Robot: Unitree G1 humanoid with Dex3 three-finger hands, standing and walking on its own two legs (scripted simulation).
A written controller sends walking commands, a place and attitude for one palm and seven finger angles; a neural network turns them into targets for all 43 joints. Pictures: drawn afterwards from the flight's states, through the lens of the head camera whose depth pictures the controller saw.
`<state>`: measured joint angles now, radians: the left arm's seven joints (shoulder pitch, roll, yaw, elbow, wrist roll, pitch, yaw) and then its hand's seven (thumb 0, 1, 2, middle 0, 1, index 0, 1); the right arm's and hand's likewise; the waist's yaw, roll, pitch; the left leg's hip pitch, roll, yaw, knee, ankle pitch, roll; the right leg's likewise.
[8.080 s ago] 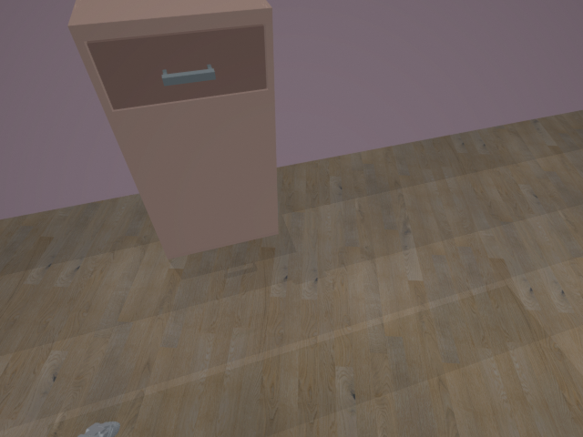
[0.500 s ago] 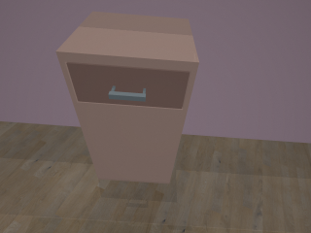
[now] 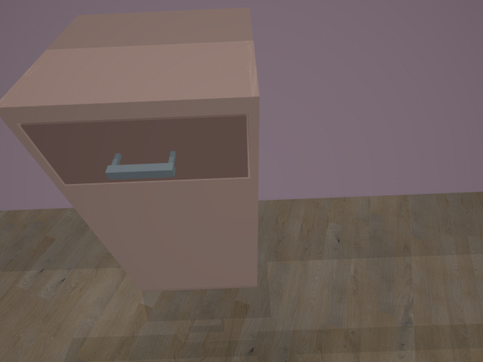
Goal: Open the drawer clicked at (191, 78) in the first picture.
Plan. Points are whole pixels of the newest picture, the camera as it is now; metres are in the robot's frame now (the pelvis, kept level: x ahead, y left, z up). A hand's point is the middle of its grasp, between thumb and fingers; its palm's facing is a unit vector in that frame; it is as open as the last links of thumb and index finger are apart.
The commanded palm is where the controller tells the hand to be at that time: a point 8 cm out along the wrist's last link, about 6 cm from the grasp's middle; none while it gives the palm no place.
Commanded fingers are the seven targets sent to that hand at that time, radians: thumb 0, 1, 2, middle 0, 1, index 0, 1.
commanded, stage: come to a stop and stand still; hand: left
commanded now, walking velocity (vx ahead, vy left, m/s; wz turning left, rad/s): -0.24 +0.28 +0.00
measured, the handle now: (143, 164) +0.49 +0.22 +0.04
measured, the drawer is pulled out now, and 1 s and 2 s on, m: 0.00 0.00 0.00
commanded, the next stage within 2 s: look again from close up in 1.36 s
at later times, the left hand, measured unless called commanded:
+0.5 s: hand out of the picture +0.00 +0.24 -0.17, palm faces +0.07 -0.98 -0.18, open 7.4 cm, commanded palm none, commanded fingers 0.00 0.90 0.90 -0.20 -0.30 -0.20 -0.30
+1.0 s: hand out of the picture -0.02 +0.17 -0.16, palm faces -0.02 -0.97 -0.24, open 7.3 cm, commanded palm none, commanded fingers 0.00 0.90 0.90 -0.20 -0.30 -0.20 -0.30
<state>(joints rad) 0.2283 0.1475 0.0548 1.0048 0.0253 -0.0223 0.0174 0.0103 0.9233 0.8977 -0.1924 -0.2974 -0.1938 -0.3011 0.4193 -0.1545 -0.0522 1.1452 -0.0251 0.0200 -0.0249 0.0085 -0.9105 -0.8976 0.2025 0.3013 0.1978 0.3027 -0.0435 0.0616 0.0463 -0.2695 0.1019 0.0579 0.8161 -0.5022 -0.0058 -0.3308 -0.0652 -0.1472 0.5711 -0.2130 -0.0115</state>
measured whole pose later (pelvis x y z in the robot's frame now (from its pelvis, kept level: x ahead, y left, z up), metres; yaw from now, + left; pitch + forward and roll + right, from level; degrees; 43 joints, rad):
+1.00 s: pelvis -0.06 -0.01 +0.01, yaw -2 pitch -2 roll +1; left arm 0.25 0.15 0.04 1.08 0.02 0.03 0.04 0.01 0.93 0.90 -0.20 -0.30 -0.20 -0.30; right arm 0.40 -0.15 -0.04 1.18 -0.03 0.05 -0.03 0.01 -0.91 -0.90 0.20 0.30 0.20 0.30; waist -0.05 0.02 0.00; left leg -0.28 0.04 0.09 0.48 -0.25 0.00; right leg -0.17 -0.03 -0.05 0.47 -0.26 -0.01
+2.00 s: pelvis -0.05 -0.01 +0.01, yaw -1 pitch -1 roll +0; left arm 0.27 0.16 0.00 1.08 0.01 -0.01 0.04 0.00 0.92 0.90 -0.20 -0.30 -0.20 -0.30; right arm 0.32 -0.13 0.03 1.12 -0.02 -0.02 -0.02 0.01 -0.92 -0.90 0.20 0.30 0.20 0.30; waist -0.01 0.00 0.02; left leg -0.16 0.00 0.07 0.49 -0.31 0.02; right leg -0.19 -0.03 -0.06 0.51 -0.31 -0.01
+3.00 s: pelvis -0.06 -0.04 +0.00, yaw -5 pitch +4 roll +2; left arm 0.33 0.42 0.00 -0.13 0.95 0.01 0.24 0.00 0.00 0.51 -0.28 -0.88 -0.28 -0.88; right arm 0.17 -0.27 -0.01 0.62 -0.04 0.07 -0.03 0.02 -0.91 -0.90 0.20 0.30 0.20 0.30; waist 0.07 0.06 -0.04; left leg -0.33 0.01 0.00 0.60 -0.35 -0.02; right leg -0.40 0.02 -0.01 0.68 -0.35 -0.06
